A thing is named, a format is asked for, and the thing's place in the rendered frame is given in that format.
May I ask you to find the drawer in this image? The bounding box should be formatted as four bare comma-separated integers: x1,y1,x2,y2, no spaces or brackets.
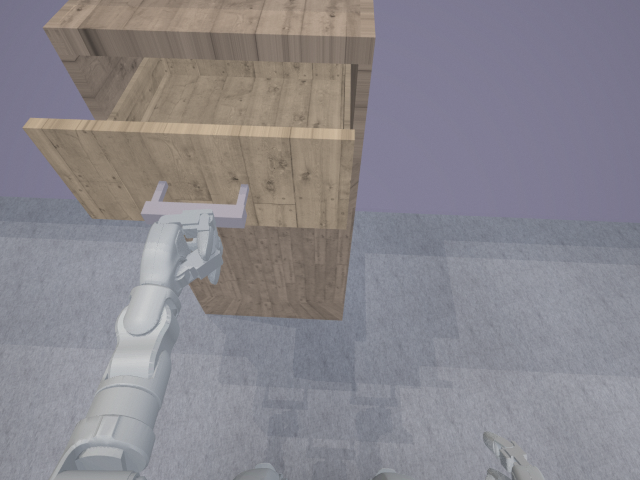
23,57,355,230

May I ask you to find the robot left hand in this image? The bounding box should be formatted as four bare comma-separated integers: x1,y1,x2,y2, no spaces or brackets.
139,209,223,297

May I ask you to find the handle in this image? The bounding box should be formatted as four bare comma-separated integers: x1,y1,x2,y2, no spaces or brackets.
141,181,249,228

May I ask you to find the left robot shin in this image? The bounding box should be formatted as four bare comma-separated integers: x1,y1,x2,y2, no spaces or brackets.
254,463,276,472

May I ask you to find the robot shin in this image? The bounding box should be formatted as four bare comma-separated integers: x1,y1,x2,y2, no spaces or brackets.
374,468,396,477
254,463,276,472

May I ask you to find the left robot forearm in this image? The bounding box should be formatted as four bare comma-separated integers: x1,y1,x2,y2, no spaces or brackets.
48,284,181,480

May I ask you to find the right robot shin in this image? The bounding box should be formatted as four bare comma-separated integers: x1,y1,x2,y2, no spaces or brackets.
374,468,396,477

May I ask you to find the robot right hand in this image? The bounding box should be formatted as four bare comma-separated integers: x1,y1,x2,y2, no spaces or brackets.
483,431,546,480

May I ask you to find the cabinet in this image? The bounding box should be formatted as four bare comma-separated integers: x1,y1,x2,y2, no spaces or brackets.
43,0,376,321

